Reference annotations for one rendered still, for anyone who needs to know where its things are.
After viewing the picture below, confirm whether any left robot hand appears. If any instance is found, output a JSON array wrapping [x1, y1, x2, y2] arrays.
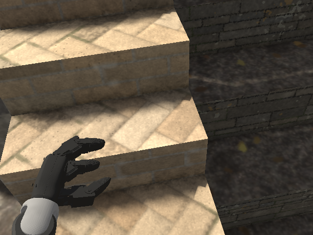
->
[[31, 136, 111, 208]]

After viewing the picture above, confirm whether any left robot forearm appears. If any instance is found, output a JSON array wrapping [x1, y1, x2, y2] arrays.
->
[[12, 198, 59, 235]]

